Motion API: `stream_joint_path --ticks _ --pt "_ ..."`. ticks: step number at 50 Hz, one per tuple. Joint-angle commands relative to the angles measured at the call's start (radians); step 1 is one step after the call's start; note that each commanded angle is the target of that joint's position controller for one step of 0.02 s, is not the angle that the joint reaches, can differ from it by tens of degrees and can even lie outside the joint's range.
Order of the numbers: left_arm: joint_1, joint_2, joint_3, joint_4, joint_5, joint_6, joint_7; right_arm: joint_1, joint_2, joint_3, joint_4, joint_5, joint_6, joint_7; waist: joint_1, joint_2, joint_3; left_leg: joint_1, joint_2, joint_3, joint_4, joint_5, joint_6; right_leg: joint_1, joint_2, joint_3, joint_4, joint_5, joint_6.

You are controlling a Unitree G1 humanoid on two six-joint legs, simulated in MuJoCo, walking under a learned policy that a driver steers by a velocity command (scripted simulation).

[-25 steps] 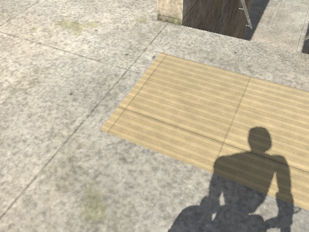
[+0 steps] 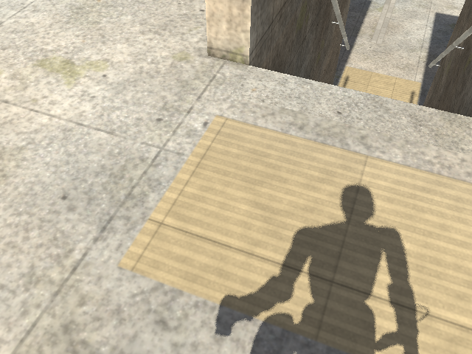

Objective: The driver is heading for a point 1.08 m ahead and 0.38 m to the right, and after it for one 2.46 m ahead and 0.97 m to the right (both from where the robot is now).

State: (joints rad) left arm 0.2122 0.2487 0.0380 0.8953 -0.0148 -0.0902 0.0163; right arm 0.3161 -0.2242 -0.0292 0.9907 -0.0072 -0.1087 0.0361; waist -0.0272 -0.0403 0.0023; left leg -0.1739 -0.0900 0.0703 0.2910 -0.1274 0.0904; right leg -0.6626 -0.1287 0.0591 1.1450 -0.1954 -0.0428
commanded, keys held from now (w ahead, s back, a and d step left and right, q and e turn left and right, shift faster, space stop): w+e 1.00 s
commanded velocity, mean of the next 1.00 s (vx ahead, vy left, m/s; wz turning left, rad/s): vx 0.50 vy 0.00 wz -0.48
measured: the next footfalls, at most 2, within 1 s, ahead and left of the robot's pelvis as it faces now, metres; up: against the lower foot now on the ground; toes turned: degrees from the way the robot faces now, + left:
right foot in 0.32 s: +0.34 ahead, -0.18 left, +0.00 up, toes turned -11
left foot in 0.84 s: +0.68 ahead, -0.09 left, +0.00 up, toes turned -28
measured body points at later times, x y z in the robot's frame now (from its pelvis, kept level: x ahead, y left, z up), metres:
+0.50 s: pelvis +0.28 -0.11 -0.01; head +0.31 -0.12 +0.44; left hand +0.43 +0.13 -0.12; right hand +0.34 -0.39 -0.13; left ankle +0.28 +0.07 -0.65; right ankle +0.30 -0.18 -0.74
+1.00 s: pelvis +0.57 -0.14 -0.01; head +0.59 -0.14 +0.44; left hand +0.79 +0.05 -0.12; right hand +0.54 -0.44 -0.10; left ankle +0.65 -0.07 -0.74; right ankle +0.44 -0.23 -0.65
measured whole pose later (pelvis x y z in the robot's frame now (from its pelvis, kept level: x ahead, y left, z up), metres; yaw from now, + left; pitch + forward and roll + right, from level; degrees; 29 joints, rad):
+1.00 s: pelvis +0.57 -0.14 -0.01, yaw -31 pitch +2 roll +1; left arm 0.30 0.29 0.07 0.72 -0.03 -0.04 0.01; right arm 0.20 -0.26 -0.06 0.77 -0.01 -0.11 0.01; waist -0.01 -0.05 0.01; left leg -0.29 -0.03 0.06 0.42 -0.17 0.04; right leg -0.50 -0.02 0.08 1.20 -0.35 -0.03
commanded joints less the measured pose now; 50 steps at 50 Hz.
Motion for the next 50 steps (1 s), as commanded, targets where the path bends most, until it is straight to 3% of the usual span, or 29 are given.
stream_joint_path --ticks 1,6,12,14,15,16,17,18,19,20,21,22,23,24,26,28,32,35,38,40,41,42,43,44,45,46,47,48,50 --pt "0.056 0.045 0.014 -0.032 0.007 0.008 0.005 -0.047 -0.135 -0.023 -0.053 -0.004 -0.021 -0.021 0.049 0.084 0.049 -0.090 0.287 -0.180 -0.208 0.079 0.163 -0.033 -0.045 0.008 -0.113 0.158 0.025" --pt "-0.117 0.026 0.006 -0.086 -0.004 -0.001 -0.017 0.031 -0.163 -0.026 -0.028 0.006 -0.011 -0.039 -0.019 0.077 0.055 0.051 0.295 -0.085 -0.202 0.110 0.112 -0.044 -0.001 -0.023 -0.400 0.319 0.013" --pt "-0.236 0.028 0.001 -0.171 -0.009 -0.001 -0.061 0.074 -0.180 -0.035 -0.003 0.015 0.021 -0.044 -0.048 0.078 0.092 0.277 0.370 -0.027 -0.104 0.178 0.078 -0.104 0.031 -0.056 -0.522 0.154 -0.032" --pt "-0.194 0.054 0.013 -0.186 -0.007 -0.002 -0.073 0.036 -0.207 -0.043 -0.020 0.017 0.035 -0.048 -0.008 0.107 0.051 0.286 0.368 0.013 0.015 0.457 0.052 0.012 0.080 -0.118 -0.536 0.047 -0.065" --pt "-0.099 0.082 0.030 -0.171 -0.007 -0.002 -0.075 0.012 -0.215 -0.045 -0.032 0.015 0.044 -0.051 0.049 0.116 -0.013 0.263 0.350 0.049 0.155 0.646 0.032 0.161 0.128 -0.159 -0.554 0.043 -0.087" --pt "0.074 0.138 0.065 -0.123 -0.010 0.000 -0.071 0.009 -0.198 -0.038 -0.047 0.008 0.052 -0.056 0.124 0.092 -0.107 0.185 0.299 0.091 0.381 0.719 0.000 0.396 0.182 -0.168 -0.590 0.077 -0.118" --pt "0.253 0.254 0.103 -0.096 -0.008 0.007 -0.052 0.019 -0.171 -0.022 -0.086 -0.011 0.043 -0.060 0.180 -0.056 -0.229 -0.090 0.242 0.116 0.741 0.418 -0.049 0.722 -0.008 0.135 -0.611 0.103 -0.199" --pt "0.249 0.315 0.106 -0.105 -0.006 0.002 -0.057 0.114 -0.029 0.023 -0.115 -0.020 0.002 -0.037 0.081 -0.274 -0.349 -0.511 0.026 -0.016 1.043 -0.409 -0.094 1.042 -0.214 0.690 -0.765 -0.081 -0.373" --pt "0.274 0.213 0.082 -0.110 -0.001 0.000 -0.054 0.008 -0.151 -0.005 -0.125 0.018 -0.040 -0.023 0.141 -0.155 -0.350 -0.623 0.074 -0.175 1.123 -0.402 -0.059 1.058 -0.205 0.724 -0.843 -0.100 -0.332" --pt "0.215 0.174 0.071 -0.120 0.004 -0.003 -0.048 -0.080 -0.182 -0.015 -0.162 0.045 -0.060 -0.019 0.133 -0.112 -0.218 -0.683 0.118 -0.164 1.104 -0.307 -0.035 0.953 -0.172 0.569 -0.839 0.005 -0.284" --pt "0.129 0.152 0.063 -0.148 0.003 -0.002 -0.048 -0.110 -0.175 -0.014 -0.168 0.033 -0.065 -0.026 0.093 0.014 -0.156 -0.634 0.165 -0.158 1.034 -0.222 -0.031 0.800 -0.132 0.446 -0.846 0.116 -0.259" --pt "0.064 0.127 0.055 -0.173 0.009 0.000 -0.049 -0.114 -0.175 -0.023 -0.167 0.015 -0.059 -0.033 0.053 0.052 -0.111 -0.562 0.194 -0.154 0.953 -0.177 -0.041 0.663 -0.101 0.363 -0.866 0.219 -0.245" --pt "0.035 0.107 0.047 -0.187 0.018 0.000 -0.048 -0.097 -0.171 -0.028 -0.174 0.011 -0.043 -0.033 0.019 0.035 -0.100 -0.494 0.214 -0.162 0.910 -0.159 -0.049 0.585 -0.072 0.321 -0.892 0.265 -0.240" --pt "0.027 0.108 0.047 -0.191 0.014 0.000 -0.047 -0.086 -0.158 -0.030 -0.181 0.007 -0.028 -0.033 0.002 0.025 -0.085 -0.469 0.215 -0.157 0.867 -0.152 -0.063 0.539 -0.055 0.296 -0.912 0.293 -0.244" --pt "0.050 0.135 0.054 -0.189 0.004 -0.004 -0.036 -0.102 -0.137 -0.031 -0.198 -0.007 -0.008 -0.039 -0.006 0.021 -0.055 -0.466 0.202 -0.134 0.779 -0.104 -0.099 0.474 -0.030 0.235 -0.932 0.365 -0.251" --pt "0.090 0.159 0.062 -0.183 -0.001 -0.002 -0.020 -0.189 -0.126 -0.030 -0.235 -0.013 -0.002 -0.044 0.016 0.013 -0.023 -0.493 0.183 -0.121 0.633 0.001 -0.128 0.451 -0.007 0.202 -0.943 0.372 -0.241" --pt "0.150 0.164 0.065 -0.172 -0.006 0.009 -0.005 -0.337 -0.097 -0.020 -0.283 -0.001 -0.011 -0.038 0.072 -0.037 -0.005 -0.424 0.121 -0.111 0.330 0.219 -0.127 0.436 0.042 0.178 -0.920 0.244 -0.181" --pt "0.186 0.167 0.068 -0.158 -0.012 0.014 -0.004 -0.402 -0.117 -0.025 -0.319 0.009 -0.019 -0.029 0.095 -0.053 0.004 -0.388 0.100 -0.127 0.240 0.239 -0.115 0.478 0.016 0.241 -0.887 0.187 -0.165" --pt "0.181 0.166 0.071 -0.160 -0.012 0.026 0.007 -0.397 -0.154 -0.037 -0.333 0.012 -0.034 -0.017 0.077 -0.064 0.003 -0.359 0.098 -0.155 0.181 0.154 -0.091 0.566 -0.023 0.325 -0.806 0.174 -0.153" --pt "0.152 0.163 0.072 -0.173 -0.007 0.037 0.010 -0.309 -0.176 -0.051 -0.315 0.011 -0.044 -0.018 0.030 -0.089 -0.028 -0.233 0.084 -0.130 0.148 0.081 -0.061 0.577 -0.010 0.350 -0.724 0.261 -0.135" --pt "0.131 0.136 0.061 -0.188 -0.003 0.038 0.007 -0.201 -0.203 -0.066 -0.291 0.002 -0.049 -0.024 -0.023 -0.077 -0.102 -0.057 0.106 -0.134 0.129 0.090 -0.029 0.543 0.046 0.321 -0.604 0.324 -0.107" --pt "0.114 0.089 0.041 -0.215 0.013 0.036 0.001 -0.036 -0.257 -0.081 -0.276 -0.010 -0.048 -0.033 -0.094 0.008 -0.247 0.219 0.262 -0.274 0.159 0.052 0.033 0.406 0.112 0.243 -0.335 0.199 -0.070" --pt "0.273 0.020 0.020 -0.235 -0.015 0.025 -0.003 0.061 -0.323 -0.100 -0.248 -0.016 -0.033 -0.033 -0.029 0.358 -0.380 0.578 0.491 -0.724 0.098 -0.113 0.197 0.026 0.253 0.130 -0.015 -0.322 -0.001" --pt "0.289 0.114 0.031 -0.211 -0.029 0.022 0.000 0.043 -0.235 -0.082 -0.261 0.006 -0.027 -0.028 -0.038 0.312 -0.338 0.556 0.522 -0.852 0.040 -0.310 0.189 -0.111 0.174 0.154 0.143 -0.383 0.006" --pt "0.183 0.178 0.048 -0.218 -0.025 0.028 0.000 -0.004 -0.169 -0.065 -0.278 0.011 -0.021 -0.032 -0.062 0.185 -0.199 0.421 0.482 -0.696 0.021 -0.310 0.139 -0.146 0.135 0.140 0.184 -0.289 0.013" --pt "0.122 0.174 0.050 -0.232 -0.013 0.033 0.001 -0.057 -0.156 -0.057 -0.284 0.004 -0.013 -0.033 -0.044 0.097 -0.113 0.277 0.440 -0.557 0.004 -0.198 0.109 -0.112 0.094 0.099 0.166 -0.208 0.020" --pt "0.082 0.159 0.053 -0.247 -0.001 0.033 -0.001 -0.089 -0.140 -0.052 -0.276 0.000 -0.009 -0.031 -0.024 0.085 -0.047 0.164 0.397 -0.464 -0.026 -0.095 0.099 -0.086 0.066 0.090 0.118 -0.158 0.022" --pt "0.089 0.141 0.054 -0.252 -0.006 0.038 -0.007 -0.103 -0.131 -0.047 -0.270 -0.008 -0.010 -0.031 0.003 0.115 -0.029 0.096 0.366 -0.388 -0.054 -0.041 0.087 -0.040 0.037 0.086 0.089 -0.129 0.019" --pt "0.101 0.101 0.049 -0.257 -0.016 0.051 -0.013 -0.104 -0.132 -0.051 -0.254 -0.002 -0.018 -0.026 0.016 0.144 -0.015 0.040 0.337 -0.283 -0.102 0.023 0.094 -0.010 0.021 0.055 0.055 -0.105 0.021"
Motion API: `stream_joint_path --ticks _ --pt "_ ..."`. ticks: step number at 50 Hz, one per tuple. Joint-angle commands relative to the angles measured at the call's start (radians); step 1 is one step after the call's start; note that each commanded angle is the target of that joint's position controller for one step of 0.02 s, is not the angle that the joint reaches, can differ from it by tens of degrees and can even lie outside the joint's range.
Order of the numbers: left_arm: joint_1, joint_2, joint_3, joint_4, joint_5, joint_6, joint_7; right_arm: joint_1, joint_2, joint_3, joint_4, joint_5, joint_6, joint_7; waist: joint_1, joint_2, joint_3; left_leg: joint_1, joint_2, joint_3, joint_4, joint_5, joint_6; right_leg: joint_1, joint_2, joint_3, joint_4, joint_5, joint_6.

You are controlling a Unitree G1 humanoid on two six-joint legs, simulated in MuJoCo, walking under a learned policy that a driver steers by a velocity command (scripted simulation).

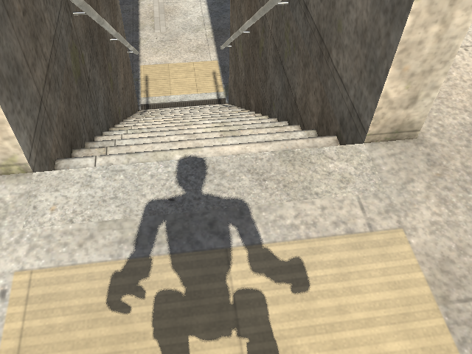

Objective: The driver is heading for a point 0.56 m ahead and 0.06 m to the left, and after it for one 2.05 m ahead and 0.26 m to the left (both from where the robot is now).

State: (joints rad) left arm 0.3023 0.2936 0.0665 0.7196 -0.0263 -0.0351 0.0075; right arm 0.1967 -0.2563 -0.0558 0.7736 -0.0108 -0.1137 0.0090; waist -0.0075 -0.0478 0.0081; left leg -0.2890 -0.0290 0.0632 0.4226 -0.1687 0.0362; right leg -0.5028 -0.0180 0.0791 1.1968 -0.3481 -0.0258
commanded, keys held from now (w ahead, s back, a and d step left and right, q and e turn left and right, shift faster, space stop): w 0.34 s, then w+q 0.38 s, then q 0.28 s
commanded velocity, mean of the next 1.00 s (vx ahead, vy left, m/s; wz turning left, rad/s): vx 0.44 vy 0.00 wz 0.12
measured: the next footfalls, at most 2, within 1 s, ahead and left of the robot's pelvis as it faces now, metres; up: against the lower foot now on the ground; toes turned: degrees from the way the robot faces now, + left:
right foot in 0.36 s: +0.33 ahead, -0.17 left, +0.00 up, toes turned -8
left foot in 0.88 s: +0.62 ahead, +0.07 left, +0.00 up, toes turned +11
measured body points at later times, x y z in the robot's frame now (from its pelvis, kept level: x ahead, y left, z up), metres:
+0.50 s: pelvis +0.25 -0.07 +0.00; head +0.28 -0.09 +0.45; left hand +0.43 +0.17 -0.09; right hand +0.29 -0.35 -0.14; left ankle +0.19 +0.10 -0.65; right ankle +0.29 -0.17 -0.74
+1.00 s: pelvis +0.49 -0.02 -0.02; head +0.54 +0.00 +0.43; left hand +0.54 +0.28 -0.14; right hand +0.71 -0.25 -0.11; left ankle +0.57 +0.06 -0.74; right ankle +0.39 -0.19 -0.63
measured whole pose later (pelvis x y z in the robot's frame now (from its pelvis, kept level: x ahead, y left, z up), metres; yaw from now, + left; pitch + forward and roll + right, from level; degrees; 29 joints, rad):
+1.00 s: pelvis +0.49 -0.02 -0.02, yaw +13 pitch +3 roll -1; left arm 0.19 0.29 0.06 0.77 -0.01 -0.06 0.03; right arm 0.13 -0.29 -0.07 0.71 0.01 -0.03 0.04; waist 0.00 0.00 0.08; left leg -0.49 -0.07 0.01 0.57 -0.12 0.09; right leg -0.40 -0.02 0.03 1.28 -0.53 0.05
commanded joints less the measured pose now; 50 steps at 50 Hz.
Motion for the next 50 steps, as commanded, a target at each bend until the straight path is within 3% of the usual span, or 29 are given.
stream_joint_path --ticks 1,4,8,13,15,16,17,18,19,20,21,22,23,24,26,28,31,34,37,39,41,43,44,45,46,47,48,49,50 --pt "-0.003 0.042 0.017 -0.092 -0.001 -0.001 -0.004 0.028 -0.110 -0.029 -0.025 0.005 -0.018 0.004 -0.003 0.142 -0.013 0.143 0.277 -0.248 -0.249 0.101 0.161 -0.178 -0.094 0.035 -0.022 0.065 0.005" --pt "-0.053 0.021 0.008 -0.112 0.008 -0.004 -0.002 0.061 -0.141 -0.038 0.008 0.006 -0.021 0.007 -0.005 0.110 -0.008 0.170 0.285 -0.182 -0.268 0.222 0.185 -0.223 -0.090 0.048 -0.149 0.153 0.012" --pt "-0.175 0.004 -0.006 -0.137 0.013 -0.024 -0.022 0.082 -0.161 -0.037 0.035 0.021 -0.004 0.004 -0.037 0.107 0.016 0.196 0.250 -0.077 -0.270 0.261 0.158 -0.185 -0.085 -0.021 -0.403 0.334 0.008" --pt "-0.321 0.006 -0.012 -0.193 0.001 -0.037 -0.048 0.175 -0.198 -0.039 0.085 0.038 0.024 0.005 -0.084 0.125 0.059 0.288 0.293 -0.075 -0.236 0.247 0.143 -0.147 -0.053 -0.090 -0.579 0.287 -0.012" --pt "-0.316 0.027 -0.005 -0.202 0.003 -0.039 -0.053 0.176 -0.213 -0.041 0.098 0.045 0.037 0.002 -0.058 0.147 0.054 0.333 0.316 -0.075 -0.186 0.347 0.129 -0.100 -0.031 -0.106 -0.628 0.210 -0.043" --pt "-0.261 0.048 0.006 -0.190 0.008 -0.041 -0.052 0.161 -0.224 -0.043 0.101 0.048 0.042 -0.002 -0.015 0.158 0.020 0.338 0.309 -0.057 -0.115 0.494 0.115 -0.003 -0.003 -0.127 -0.664 0.200 -0.063" --pt "-0.134 0.080 0.027 -0.150 0.015 -0.041 -0.048 0.148 -0.220 -0.039 0.103 0.050 0.047 -0.005 0.058 0.145 -0.057 0.310 0.272 -0.011 0.033 0.637 0.092 0.186 0.033 -0.154 -0.716 0.249 -0.091" --pt "0.029 0.138 0.055 -0.105 0.023 -0.038 -0.036 0.153 -0.187 -0.024 0.097 0.042 0.045 -0.008 0.128 0.116 -0.166 0.156 0.225 0.015 0.248 0.566 0.056 0.472 -0.016 -0.091 -0.692 0.290 -0.127" --pt "0.168 0.254 0.078 -0.092 0.046 -0.034 -0.019 0.209 -0.081 0.014 0.054 0.014 0.027 0.001 0.136 -0.106 -0.331 -0.237 0.097 0.035 0.659 0.092 -0.008 0.878 -0.311 0.321 -0.690 0.275 -0.260" --pt "0.187 0.219 0.067 -0.086 0.035 -0.034 -0.019 0.227 -0.081 0.019 0.069 0.029 0.005 0.007 0.131 -0.184 -0.444 -0.403 0.015 -0.129 0.860 -0.411 -0.015 0.929 -0.429 0.637 -0.847 0.194 -0.336" --pt "0.134 0.155 0.046 -0.084 0.034 -0.038 -0.023 0.150 -0.171 -0.011 0.052 0.063 -0.001 0.010 0.133 -0.096 -0.287 -0.490 0.069 -0.179 0.923 -0.363 -0.004 0.799 -0.391 0.493 -0.865 0.170 -0.281" --pt "0.065 0.115 0.032 -0.084 0.028 -0.041 -0.024 0.089 -0.166 -0.012 0.034 0.069 0.001 0.010 0.100 -0.072 -0.176 -0.491 0.115 -0.152 0.887 -0.277 0.001 0.657 -0.342 0.332 -0.885 0.194 -0.239" --pt "-0.001 0.075 0.020 -0.080 0.025 -0.047 -0.030 0.069 -0.150 -0.013 0.037 0.054 0.012 0.006 0.062 -0.034 -0.101 -0.454 0.148 -0.142 0.825 -0.206 -0.006 0.525 -0.291 0.225 -0.927 0.226 -0.211" --pt "-0.049 0.046 0.014 -0.079 0.026 -0.057 -0.033 0.086 -0.144 -0.021 0.047 0.043 0.029 0.001 0.027 -0.055 -0.061 -0.396 0.173 -0.153 0.776 -0.147 -0.013 0.431 -0.254 0.143 -0.971 0.244 -0.188" --pt "-0.082 0.043 0.019 -0.059 0.035 -0.078 -0.034 0.133 -0.098 -0.017 0.065 0.043 0.059 -0.002 -0.013 -0.057 -0.036 -0.321 0.174 -0.154 0.764 -0.073 -0.029 0.331 -0.236 0.056 -1.036 0.300 -0.184" --pt "-0.077 0.054 0.026 -0.034 0.046 -0.090 -0.027 0.113 -0.085 -0.021 0.056 0.044 0.072 -0.007 -0.021 -0.032 -0.005 -0.359 0.168 -0.176 0.729 -0.005 -0.041 0.320 -0.233 -0.023 -1.062 0.377 -0.182" --pt "-0.045 0.064 0.031 0.002 0.048 -0.090 -0.010 0.042 -0.075 -0.022 0.030 0.037 0.071 -0.003 -0.006 -0.018 0.023 -0.433 0.153 -0.196 0.591 0.132 -0.047 0.370 -0.227 -0.112 -1.070 0.427 -0.168" --pt "-0.035 0.090 0.038 0.020 0.042 -0.085 0.002 -0.048 -0.055 -0.014 0.001 0.030 0.066 0.016 0.024 -0.006 0.050 -0.416 0.143 -0.143 0.414 0.252 -0.037 0.398 -0.222 -0.188 -1.081 0.418 -0.145" --pt "-0.001 0.111 0.046 0.049 0.032 -0.070 0.012 -0.149 -0.040 -0.004 -0.047 0.025 0.064 0.035 0.059 0.016 0.099 -0.437 0.137 -0.092 0.296 0.250 -0.016 0.468 -0.248 -0.236 -1.054 0.482 -0.135" --pt "0.001 0.128 0.051 0.058 0.022 -0.050 0.020 -0.180 -0.043 -0.004 -0.081 0.017 0.062 0.049 0.062 0.001 0.096 -0.413 0.114 -0.039 0.243 0.191 -0.002 0.512 -0.257 -0.268 -0.975 0.659 -0.118" --pt "-0.017 0.155 0.058 0.055 0.009 -0.031 0.031 -0.145 -0.071 -0.018 -0.100 0.015 0.063 0.060 0.032 -0.036 0.039 -0.325 0.064 0.011 0.224 0.102 0.024 0.550 -0.259 -0.281 -0.860 0.905 -0.092" --pt "-0.055 0.176 0.063 0.044 -0.005 -0.014 0.038 0.033 -0.132 -0.051 -0.069 0.021 0.064 0.060 -0.063 -0.043 -0.068 -0.109 -0.016 0.049 0.164 0.077 0.066 0.541 -0.226 -0.293 -0.608 1.050 -0.051" --pt "-0.058 0.160 0.055 0.040 -0.011 -0.016 0.035 0.154 -0.190 -0.078 -0.042 0.016 0.064 0.042 -0.126 0.010 -0.134 0.093 -0.038 0.024 0.060 0.258 0.101 0.448 -0.164 -0.313 -0.380 0.903 0.002" --pt "-0.005 0.057 0.023 0.011 0.043 -0.028 0.032 0.185 -0.300 -0.096 -0.040 0.010 0.070 0.014 -0.075 0.245 -0.221 0.370 0.183 -0.266 0.130 0.747 0.169 0.154 -0.071 -0.294 -0.037 0.113 0.068" --pt "0.130 0.021 0.000 -0.004 0.044 -0.047 0.017 0.126 -0.344 -0.092 -0.101 -0.012 0.062 0.018 0.009 0.316 -0.442 0.632 0.428 -0.759 0.093 0.892 0.430 -0.120 0.099 -0.090 0.296 -0.409 0.114" --pt "0.048 0.119 0.021 0.009 0.019 -0.055 0.009 0.129 -0.278 -0.082 -0.125 -0.002 0.069 0.027 -0.075 0.120 -0.495 0.586 0.387 -0.676 0.036 0.789 0.392 -0.134 0.039 0.050 0.315 -0.337 0.090" --pt "-0.041 0.117 0.019 -0.025 0.003 -0.050 0.010 0.068 -0.222 -0.067 -0.130 0.012 0.068 0.031 -0.059 0.093 -0.360 0.466 0.336 -0.546 0.015 0.640 0.341 -0.178 0.009 0.029 0.246 -0.243 0.069" --pt "-0.071 0.100 0.018 -0.019 0.017 -0.041 0.026 0.020 -0.190 -0.060 -0.124 0.033 0.073 0.022 -0.022 0.026 -0.221 0.308 0.275 -0.466 -0.021 0.508 0.286 -0.187 -0.031 0.011 0.148 -0.170 0.074" --pt "-0.080 0.114 0.025 -0.022 0.030 -0.025 0.039 -0.018 -0.162 -0.052 -0.132 0.035 0.081 0.012 0.003 0.048 -0.162 0.181 0.245 -0.429 -0.052 0.452 0.266 -0.147 -0.051 0.012 0.084 -0.127 0.077"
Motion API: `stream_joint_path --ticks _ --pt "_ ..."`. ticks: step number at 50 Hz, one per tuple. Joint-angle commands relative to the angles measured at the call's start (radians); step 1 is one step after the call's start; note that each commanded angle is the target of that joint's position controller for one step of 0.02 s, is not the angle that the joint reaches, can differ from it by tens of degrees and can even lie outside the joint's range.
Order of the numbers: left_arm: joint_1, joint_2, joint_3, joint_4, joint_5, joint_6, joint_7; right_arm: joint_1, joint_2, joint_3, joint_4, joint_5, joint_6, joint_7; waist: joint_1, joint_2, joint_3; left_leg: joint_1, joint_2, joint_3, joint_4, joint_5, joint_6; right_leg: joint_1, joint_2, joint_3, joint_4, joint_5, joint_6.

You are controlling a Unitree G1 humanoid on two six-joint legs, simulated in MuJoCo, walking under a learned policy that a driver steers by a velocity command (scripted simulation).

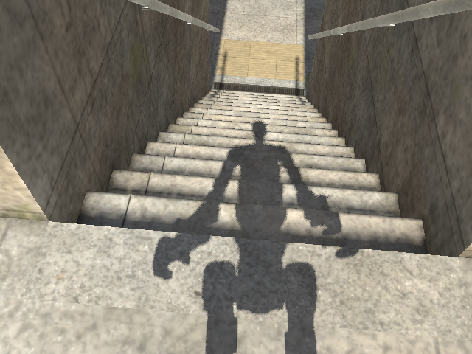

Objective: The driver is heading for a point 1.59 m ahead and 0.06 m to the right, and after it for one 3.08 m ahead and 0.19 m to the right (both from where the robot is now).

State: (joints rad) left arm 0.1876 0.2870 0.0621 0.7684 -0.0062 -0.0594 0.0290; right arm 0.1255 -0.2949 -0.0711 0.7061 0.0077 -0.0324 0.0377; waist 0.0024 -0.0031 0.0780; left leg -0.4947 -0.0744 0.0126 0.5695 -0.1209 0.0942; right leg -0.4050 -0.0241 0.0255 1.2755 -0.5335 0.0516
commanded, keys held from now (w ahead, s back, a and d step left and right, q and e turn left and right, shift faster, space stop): q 0.26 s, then no key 0.74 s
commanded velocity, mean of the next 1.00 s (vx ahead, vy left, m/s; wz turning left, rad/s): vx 0.04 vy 0.00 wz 0.28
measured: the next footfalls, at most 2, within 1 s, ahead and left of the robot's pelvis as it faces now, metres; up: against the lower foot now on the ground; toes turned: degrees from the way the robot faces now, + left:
right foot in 0.42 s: +0.17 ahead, -0.15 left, +0.00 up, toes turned +17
left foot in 0.74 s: +0.06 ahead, +0.09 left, +0.00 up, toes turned +12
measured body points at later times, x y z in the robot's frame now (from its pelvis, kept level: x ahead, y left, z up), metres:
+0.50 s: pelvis +0.08 -0.05 +0.01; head +0.11 -0.06 +0.46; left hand +0.15 +0.25 -0.08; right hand +0.32 -0.27 -0.08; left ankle +0.07 +0.06 -0.69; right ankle +0.13 -0.17 -0.72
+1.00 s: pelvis +0.07 -0.03 +0.01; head +0.07 -0.02 +0.46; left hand +0.11 +0.25 -0.11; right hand +0.25 -0.24 -0.10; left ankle +0.02 +0.08 -0.72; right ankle +0.13 -0.17 -0.72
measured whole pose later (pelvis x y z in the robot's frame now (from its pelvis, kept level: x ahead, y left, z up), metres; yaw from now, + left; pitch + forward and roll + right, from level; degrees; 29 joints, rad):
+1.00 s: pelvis +0.07 -0.03 +0.01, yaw +15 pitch -1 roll +0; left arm 0.20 0.23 0.04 0.82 0.01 0.00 0.02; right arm 0.24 -0.20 -0.03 0.76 -0.01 0.00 -0.02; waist 0.02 -0.01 0.02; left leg -0.20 -0.01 -0.06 0.56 -0.34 0.00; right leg -0.26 -0.01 0.04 0.53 -0.25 0.04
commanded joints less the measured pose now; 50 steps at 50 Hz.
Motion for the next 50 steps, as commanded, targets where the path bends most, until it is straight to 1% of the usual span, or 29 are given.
stream_joint_path --ticks 1,3,5,8,11,13,17,19,20,21,22,23,24,25,26,27,29,31,33,34,35,36,37,38,39,40,41,43,50 --pt "0.049 0.127 0.034 -0.073 0.010 0.017 0.019 0.039 -0.123 -0.035 -0.075 0.001 0.006 -0.022 0.019 0.033 -0.215 0.291 0.268 -0.363 -0.224 0.380 0.197 -0.176 -0.048 0.069 -0.026 0.086 -0.001" --pt "0.076 0.101 0.031 -0.076 0.015 0.031 0.023 0.028 -0.137 -0.041 -0.084 -0.013 0.008 -0.030 0.038 0.063 -0.219 0.220 0.242 -0.332 -0.234 0.431 0.196 -0.134 -0.031 0.056 -0.091 0.116 0.010" --pt "0.063 0.089 0.029 -0.075 0.021 0.035 0.029 0.042 -0.148 -0.046 -0.090 -0.012 0.008 -0.035 0.029 0.070 -0.245 0.229 0.231 -0.316 -0.218 0.471 0.190 -0.153 -0.014 0.057 -0.148 0.157 0.019" --pt "0.015 0.088 0.028 -0.092 0.019 0.046 0.035 0.049 -0.157 -0.047 -0.099 0.000 0.028 -0.056 0.015 0.086 -0.253 0.236 0.216 -0.358 -0.218 0.265 0.163 -0.185 -0.004 0.078 -0.228 0.219 0.036" --pt "-0.057 0.075 0.021 -0.113 0.021 0.047 0.031 0.024 -0.156 -0.043 -0.124 -0.003 0.050 -0.075 -0.003 0.107 -0.219 0.215 0.191 -0.411 -0.231 0.028 0.134 -0.178 0.017 0.087 -0.350 0.254 0.040" --pt "-0.073 0.078 0.019 -0.118 0.016 0.040 0.024 0.027 -0.158 -0.044 -0.131 -0.005 0.059 -0.081 -0.013 0.137 -0.208 0.221 0.185 -0.440 -0.228 -0.033 0.127 -0.151 0.030 0.092 -0.424 0.259 0.037" --pt "-0.044 0.088 0.020 -0.109 0.002 0.022 0.005 0.052 -0.129 -0.032 -0.129 -0.008 0.068 -0.073 -0.031 0.171 -0.225 0.270 0.210 -0.475 -0.163 0.113 0.125 -0.048 0.028 0.073 -0.552 0.217 0.016" --pt "-0.017 0.077 0.020 -0.104 0.003 0.014 -0.008 0.038 -0.114 -0.020 -0.131 0.000 0.074 -0.070 -0.004 0.165 -0.212 0.270 0.195 -0.484 -0.121 0.185 0.106 0.050 0.032 0.048 -0.728 0.281 -0.014" --pt "0.006 0.076 0.021 -0.098 0.010 0.010 -0.016 0.041 -0.103 -0.015 -0.129 0.006 0.076 -0.071 0.015 0.146 -0.201 0.238 0.165 -0.470 -0.097 0.143 0.072 0.144 0.015 0.049 -0.863 0.416 -0.038" --pt "0.005 0.128 0.030 -0.109 0.031 0.010 -0.016 0.081 -0.072 -0.007 -0.130 -0.002 0.073 -0.070 -0.009 0.040 -0.200 0.169 0.101 -0.406 -0.004 -0.027 0.015 0.230 -0.114 0.163 -0.905 0.538 -0.085" --pt "-0.045 0.203 0.045 -0.122 0.047 0.020 -0.011 0.149 -0.062 -0.007 -0.132 -0.004 0.063 -0.065 -0.084 -0.219 -0.166 0.036 -0.058 -0.231 0.139 -0.359 -0.051 0.270 -0.272 0.333 -0.912 0.795 -0.213" --pt "-0.016 0.142 0.034 -0.120 0.058 0.021 -0.013 0.089 -0.130 -0.026 -0.142 -0.014 0.050 -0.065 -0.019 -0.261 -0.174 -0.006 -0.047 -0.186 0.309 -0.510 -0.102 0.222 -0.368 0.457 -0.948 0.799 -0.335" --pt "-0.019 0.132 0.031 -0.126 0.047 0.019 -0.013 0.056 -0.176 -0.045 -0.136 -0.004 0.048 -0.067 0.000 -0.181 -0.160 -0.029 -0.028 -0.191 0.450 -0.493 -0.126 0.223 -0.344 0.429 -0.938 0.765 -0.344" --pt "-0.038 0.127 0.031 -0.125 0.031 0.022 -0.011 0.059 -0.160 -0.048 -0.117 0.001 0.057 -0.070 -0.008 -0.125 -0.149 -0.048 -0.024 -0.190 0.523 -0.452 -0.145 0.231 -0.292 0.361 -0.918 0.746 -0.309" --pt "-0.052 0.113 0.026 -0.128 0.016 0.023 -0.009 0.070 -0.136 -0.044 -0.104 -0.001 0.070 -0.074 -0.011 -0.112 -0.139 -0.057 -0.016 -0.194 0.562 -0.421 -0.163 0.237 -0.260 0.310 -0.906 0.745 -0.281" --pt "-0.066 0.095 0.018 -0.125 0.011 0.026 -0.009 0.081 -0.103 -0.036 -0.095 0.000 0.079 -0.075 -0.019 -0.109 -0.138 -0.038 -0.008 -0.194 0.570 -0.392 -0.174 0.231 -0.235 0.268 -0.897 0.770 -0.268" --pt "-0.086 0.069 0.009 -0.121 0.015 0.038 -0.013 0.080 -0.045 -0.016 -0.092 0.005 0.083 -0.071 -0.028 -0.145 -0.140 0.029 0.015 -0.121 0.430 -0.354 -0.189 0.223 -0.165 0.173 -0.894 0.769 -0.242" --pt "-0.063 0.071 0.011 -0.112 0.015 0.050 -0.014 0.034 -0.005 0.002 -0.102 0.004 0.078 -0.064 0.006 -0.193 -0.157 0.111 0.051 -0.060 0.232 -0.348 -0.194 0.249 -0.141 0.147 -0.882 0.761 -0.239" --pt "-0.019 0.095 0.017 -0.097 0.012 0.059 -0.013 0.024 -0.024 -0.003 -0.100 0.013 0.075 -0.059 0.031 -0.215 -0.169 0.168 0.056 -0.038 0.084 -0.305 -0.189 0.281 -0.162 0.184 -0.871 0.742 -0.257" --pt "-0.022 0.098 0.016 -0.094 0.006 0.061 -0.014 0.048 -0.031 -0.007 -0.086 0.014 0.074 -0.057 0.017 -0.206 -0.168 0.213 0.054 -0.026 -0.027 -0.223 -0.177 0.277 -0.161 0.189 -0.860 0.719 -0.253" --pt "-0.020 0.091 0.012 -0.088 -0.002 0.061 -0.015 0.075 -0.030 -0.007 -0.069 0.009 0.071 -0.055 -0.002 -0.190 -0.157 0.279 0.050 -0.017 -0.175 -0.096 -0.158 0.253 -0.151 0.185 -0.853 0.689 -0.233" --pt "0.012 0.084 0.009 -0.076 -0.004 0.053 -0.016 0.079 -0.048 -0.008 -0.066 -0.003 0.068 -0.054 0.004 -0.166 -0.155 0.350 0.068 -0.053 -0.227 -0.004 -0.133 0.214 -0.142 0.190 -0.857 0.631 -0.193" --pt "0.025 0.070 0.002 -0.075 0.011 0.040 -0.022 0.089 -0.094 -0.013 -0.074 -0.016 0.066 -0.059 0.016 -0.087 -0.181 0.435 0.144 -0.131 -0.191 0.142 -0.100 0.153 -0.117 0.163 -0.828 0.535 -0.139" --pt "0.059 0.047 -0.004 -0.077 0.026 0.024 -0.032 0.080 -0.143 -0.026 -0.062 -0.020 0.067 -0.062 0.068 0.079 -0.186 0.417 0.187 -0.164 -0.118 0.173 -0.047 0.126 -0.033 0.071 -0.813 0.408 -0.088" --pt "0.013 0.040 -0.009 -0.071 0.034 0.019 -0.032 0.066 -0.074 -0.013 -0.056 -0.022 0.062 -0.053 0.036 0.124 -0.177 0.315 0.176 -0.165 -0.138 0.006 -0.020 0.191 -0.008 0.031 -0.810 0.343 -0.045" --pt "-0.031 0.061 -0.003 -0.068 0.030 0.020 -0.032 0.059 -0.038 -0.002 -0.053 -0.028 0.054 -0.047 0.018 0.093 -0.135 0.272 0.158 -0.161 -0.158 -0.080 -0.031 0.199 -0.004 0.027 -0.800 0.348 -0.029" --pt "-0.048 0.055 -0.002 -0.065 0.026 0.025 -0.027 0.062 -0.041 -0.002 -0.045 -0.031 0.047 -0.048 0.013 0.080 -0.114 0.244 0.147 -0.152 -0.163 -0.108 -0.048 0.202 -0.005 0.024 -0.792 0.365 -0.032" --pt "-0.035 0.050 -0.001 -0.056 0.022 0.038 -0.018 0.071 -0.046 0.000 -0.034 -0.024 0.031 -0.051 0.016 0.089 -0.072 0.211 0.140 -0.147 -0.166 -0.106 -0.063 0.198 -0.006 0.031 -0.792 0.391 -0.039" --pt "-0.003 0.038 0.004 0.007 0.017 0.046 -0.005 0.105 -0.028 0.011 0.001 -0.019 0.016 -0.060 0.015 0.043 -0.049 0.194 0.127 -0.141 -0.166 -0.132 -0.065 0.210 -0.005 0.032 -0.799 0.394 -0.029"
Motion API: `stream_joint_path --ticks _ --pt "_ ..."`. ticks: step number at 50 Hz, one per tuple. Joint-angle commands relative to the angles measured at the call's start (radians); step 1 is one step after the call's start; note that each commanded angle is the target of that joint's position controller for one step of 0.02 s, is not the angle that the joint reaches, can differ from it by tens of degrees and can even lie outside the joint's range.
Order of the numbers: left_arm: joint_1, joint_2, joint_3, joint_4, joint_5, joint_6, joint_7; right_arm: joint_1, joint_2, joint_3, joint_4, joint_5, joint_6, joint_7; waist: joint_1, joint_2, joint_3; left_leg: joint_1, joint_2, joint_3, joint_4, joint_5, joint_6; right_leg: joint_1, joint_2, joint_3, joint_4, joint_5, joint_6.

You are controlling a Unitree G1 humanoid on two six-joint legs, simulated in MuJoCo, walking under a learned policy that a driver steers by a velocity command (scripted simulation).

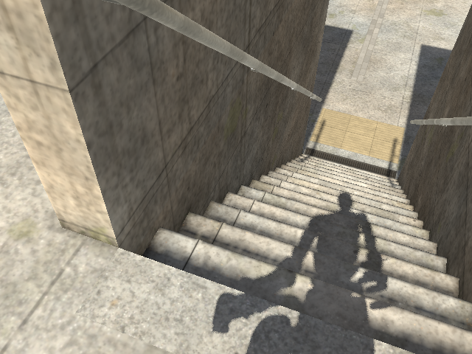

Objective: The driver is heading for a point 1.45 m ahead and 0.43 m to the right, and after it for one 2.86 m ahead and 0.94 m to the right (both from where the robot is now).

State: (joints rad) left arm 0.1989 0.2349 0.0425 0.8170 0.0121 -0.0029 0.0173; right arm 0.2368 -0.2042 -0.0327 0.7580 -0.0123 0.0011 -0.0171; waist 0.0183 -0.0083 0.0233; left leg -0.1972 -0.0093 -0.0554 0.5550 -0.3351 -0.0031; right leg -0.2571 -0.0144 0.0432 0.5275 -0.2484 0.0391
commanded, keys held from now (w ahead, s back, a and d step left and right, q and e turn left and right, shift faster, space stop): no key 0.08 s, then w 0.74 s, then w+e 0.18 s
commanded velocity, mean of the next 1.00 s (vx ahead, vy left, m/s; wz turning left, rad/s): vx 0.34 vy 0.00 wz -0.03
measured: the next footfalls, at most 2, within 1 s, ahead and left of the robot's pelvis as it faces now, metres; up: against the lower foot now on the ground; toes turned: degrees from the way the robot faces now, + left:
left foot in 0.80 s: +0.43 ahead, +0.10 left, +0.00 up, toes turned +1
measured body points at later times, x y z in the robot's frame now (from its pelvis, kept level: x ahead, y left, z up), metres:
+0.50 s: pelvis +0.09 -0.04 +0.01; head +0.10 -0.06 +0.46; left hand +0.08 +0.22 -0.12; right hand +0.21 -0.31 -0.11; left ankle +0.09 +0.11 -0.65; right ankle +0.04 -0.13 -0.73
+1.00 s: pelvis +0.35 +0.01 +0.01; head +0.37 +0.02 +0.46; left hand +0.44 +0.29 -0.12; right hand +0.40 -0.26 -0.11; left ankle +0.39 +0.10 -0.73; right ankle +0.35 -0.16 -0.64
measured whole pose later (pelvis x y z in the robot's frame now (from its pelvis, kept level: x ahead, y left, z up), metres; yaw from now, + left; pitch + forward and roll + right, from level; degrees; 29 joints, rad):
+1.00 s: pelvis +0.35 +0.01 +0.01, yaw -3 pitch +0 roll +1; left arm 0.28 0.31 0.05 0.87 -0.03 -0.04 0.01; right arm 0.28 -0.24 -0.04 0.88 -0.02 -0.08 0.02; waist -0.01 -0.05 0.04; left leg -0.21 -0.03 0.09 0.37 -0.15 0.05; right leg -0.56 -0.06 0.09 1.17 -0.26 -0.03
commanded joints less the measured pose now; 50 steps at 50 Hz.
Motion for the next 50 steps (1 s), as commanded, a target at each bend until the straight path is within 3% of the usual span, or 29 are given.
stream_joint_path --ticks 1,4,6,7,9,11,13,15,16,17,18,19,20,21,23,27,30,34,37,38,39,40,41,42,43,44,45,47,50 --pt "-0.010 0.090 0.025 -0.032 -0.002 -0.010 0.008 -0.002 -0.117 -0.027 -0.046 0.002 -0.019 -0.006 -0.002 0.041 0.005 -0.101 0.060 -0.072 -0.150 0.087 0.032 0.064 -0.015 0.015 -0.051 0.113 -0.014" --pt "0.001 0.092 0.027 -0.002 -0.004 -0.009 0.012 0.009 -0.110 -0.025 -0.026 0.003 -0.022 -0.006 -0.002 0.027 0.000 -0.091 0.055 -0.065 -0.146 0.106 0.033 0.071 -0.017 0.016 -0.053 0.130 -0.010" --pt "0.018 0.084 0.027 0.025 -0.010 -0.006 0.015 0.043 -0.122 -0.031 -0.001 0.008 -0.016 -0.010 -0.013 0.051 -0.008 -0.083 0.047 -0.074 -0.182 -0.139 0.055 0.045 0.026 -0.036 -0.010 -0.055 -0.014" --pt "0.009 0.086 0.029 0.025 -0.016 -0.008 0.017 0.058 -0.157 -0.042 0.002 0.015 -0.011 -0.012 -0.028 0.095 0.022 -0.088 0.076 -0.129 -0.221 -0.309 0.089 -0.021 0.057 -0.075 0.054 -0.169 -0.019" --pt "-0.040 0.081 0.029 -0.003 -0.029 -0.033 0.012 0.095 -0.205 -0.054 0.008 0.023 -0.017 -0.013 -0.056 0.194 0.100 -0.077 0.224 -0.350 -0.343 -0.520 0.188 -0.181 0.051 -0.092 0.198 -0.209 -0.040" --pt "-0.059 0.083 0.032 -0.018 -0.043 -0.064 -0.002 0.091 -0.203 -0.055 0.017 0.029 -0.035 -0.017 -0.052 0.209 0.150 -0.061 0.304 -0.452 -0.377 -0.455 0.245 -0.266 -0.011 -0.036 0.273 -0.226 -0.086" --pt "-0.014 0.075 0.030 -0.001 -0.048 -0.090 -0.022 0.043 -0.186 -0.051 0.012 0.040 -0.042 -0.013 -0.016 0.184 0.125 -0.038 0.280 -0.370 -0.340 -0.312 0.220 -0.195 -0.027 -0.043 0.140 -0.228 -0.126" --pt "0.163 0.086 0.046 0.093 -0.037 -0.100 -0.032 -0.020 -0.165 -0.045 0.005 0.044 -0.035 -0.007 0.068 0.130 0.041 -0.182 0.160 -0.192 -0.223 -0.147 0.148 0.175 0.038 -0.096 -0.029 0.035 -0.113" --pt "0.268 0.126 0.060 0.126 -0.029 -0.098 -0.031 -0.040 -0.116 -0.031 -0.004 0.032 -0.038 -0.008 0.104 0.024 0.003 -0.261 0.081 -0.082 -0.012 -0.056 0.096 0.296 -0.045 0.047 -0.094 -0.007 -0.127" --pt "0.359 0.254 0.087 0.131 -0.030 -0.100 -0.033 -0.042 -0.073 -0.022 -0.043 0.029 -0.052 -0.014 0.111 -0.264 -0.027 -0.454 -0.050 0.055 0.333 -0.117 0.017 0.412 -0.274 0.474 -0.274 -0.142 -0.247" --pt "0.336 0.222 0.069 0.117 -0.014 -0.107 -0.041 -0.036 -0.125 -0.037 -0.052 0.051 -0.068 -0.018 0.094 -0.245 -0.004 -0.567 -0.040 -0.038 0.529 -0.249 0.020 0.382 -0.377 0.704 -0.356 -0.243 -0.341" --pt "0.261 0.165 0.051 0.097 -0.019 -0.112 -0.038 -0.016 -0.145 -0.045 -0.038 0.065 -0.080 -0.010 0.053 -0.148 0.067 -0.637 0.021 -0.071 0.620 -0.178 0.045 0.357 -0.367 0.625 -0.341 -0.272 -0.328" --pt "0.219 0.132 0.040 0.079 -0.020 -0.112 -0.036 -0.010 -0.141 -0.044 -0.020 0.061 -0.088 -0.002 0.039 -0.098 0.075 -0.649 0.060 -0.054 0.625 -0.075 0.065 0.341 -0.316 0.509 -0.342 -0.260 -0.289" --pt "0.193 0.128 0.035 0.073 -0.019 -0.110 -0.038 -0.023 -0.138 -0.047 -0.015 0.052 -0.093 0.002 0.031 -0.071 0.079 -0.655 0.086 -0.039 0.593 0.009 0.076 0.334 -0.284 0.428 -0.354 -0.192 -0.259" --pt "0.210 0.081 0.016 0.082 -0.011 -0.102 -0.036 -0.045 -0.131 -0.052 -0.010 0.037 -0.090 0.015 0.028 -0.095 0.058 -0.596 0.111 -0.008 0.517 0.114 0.071 0.316 -0.220 0.279 -0.367 0.021 -0.220" --pt "0.258 0.116 0.013 0.102 -0.008 -0.085 -0.015 -0.130 -0.093 -0.039 -0.029 0.028 -0.077 0.020 0.039 -0.071 0.058 -0.556 0.097 0.053 0.323 0.224 0.020 0.283 -0.177 0.119 -0.374 0.330 -0.215" --pt "0.271 0.141 0.015 0.111 -0.012 -0.079 -0.003 -0.234 -0.070 -0.023 -0.058 0.032 -0.079 0.029 0.060 -0.075 0.082 -0.469 0.070 0.077 0.128 0.340 0.006 0.218 -0.162 0.058 -0.392 0.338 -0.207" --pt "0.297 0.157 0.021 0.135 -0.026 -0.076 -0.001 -0.316 -0.096 -0.017 -0.087 0.039 -0.087 0.051 0.059 -0.076 0.134 -0.424 0.061 0.068 0.021 0.384 0.030 0.224 -0.207 0.049 -0.404 0.308 -0.225" --pt "0.250 0.194 0.036 0.123 -0.018 -0.065 0.002 -0.279 -0.152 -0.029 -0.090 0.029 -0.091 0.065 0.013 -0.083 0.087 -0.322 0.034 0.077 -0.019 0.309 0.068 0.301 -0.225 0.039 -0.314 0.509 -0.210" --pt "0.234 0.203 0.040 0.122 -0.018 -0.055 0.003 -0.220 -0.178 -0.041 -0.075 0.031 -0.086 0.064 -0.029 -0.102 0.033 -0.230 0.002 0.101 -0.016 0.259 0.083 0.324 -0.221 0.036 -0.227 0.711 -0.201" --pt "0.226 0.191 0.037 0.120 -0.017 -0.043 0.005 -0.070 -0.203 -0.059 -0.032 0.036 -0.082 0.058 -0.102 -0.105 -0.054 -0.062 -0.030 0.126 -0.029 0.228 0.109 0.314 -0.184 0.007 -0.058 0.848 -0.179" --pt "0.224 0.175 0.028 0.107 -0.011 -0.038 0.004 0.133 -0.245 -0.075 0.019 0.036 -0.076 0.043 -0.187 -0.080 -0.182 0.244 0.041 0.052 -0.008 0.220 0.152 0.146 -0.132 -0.020 0.215 0.747 -0.142" --pt "0.342 0.055 -0.005 0.090 -0.010 -0.061 -0.010 0.258 -0.334 -0.091 0.046 0.005 -0.065 0.032 -0.143 0.160 -0.343 0.605 0.316 -0.439 -0.076 -0.020 0.314 -0.240 0.041 -0.031 0.649 0.185 -0.067" --pt "0.333 0.056 -0.013 0.106 -0.039 -0.091 -0.022 0.247 -0.284 -0.071 0.053 -0.002 -0.065 0.029 -0.145 0.236 -0.406 0.589 0.429 -0.775 -0.302 -0.191 0.378 -0.386 0.111 0.125 0.837 -0.308 -0.071" --pt "0.235 0.161 0.015 0.067 -0.065 -0.102 -0.027 0.145 -0.217 -0.049 0.043 0.010 -0.065 0.026 -0.129 0.171 -0.200 0.425 0.401 -0.624 -0.333 -0.233 0.314 -0.478 0.040 0.126 0.863 -0.259 -0.080" --pt "0.166 0.174 0.016 0.041 -0.064 -0.102 -0.023 0.067 -0.177 -0.037 0.030 0.012 -0.066 0.025 -0.097 0.127 -0.099 0.277 0.362 -0.449 -0.334 -0.145 0.265 -0.469 -0.020 0.081 0.834 -0.169 -0.092" --pt "0.160 0.161 0.015 0.042 -0.045 -0.094 -0.016 0.020 -0.140 -0.027 0.030 0.007 -0.079 0.027 -0.059 0.064 -0.057 0.146 0.318 -0.332 -0.356 -0.033 0.230 -0.411 -0.061 0.076 0.772 -0.093 -0.087" --pt "0.213 0.128 0.018 0.053 -0.031 -0.058 -0.013 -0.013 -0.116 -0.017 0.046 -0.013 -0.095 0.032 -0.002 0.109 -0.036 0.009 0.254 -0.168 -0.390 0.116 0.187 -0.294 -0.098 0.094 0.696 0.001 -0.077" --pt "0.185 0.106 0.019 0.020 -0.041 -0.008 0.002 -0.001 -0.135 -0.017 0.076 -0.016 -0.114 0.040 0.015 0.085 0.023 -0.086 0.247 -0.047 -0.430 0.234 0.193 -0.323 -0.086 0.098 0.630 0.058 -0.062"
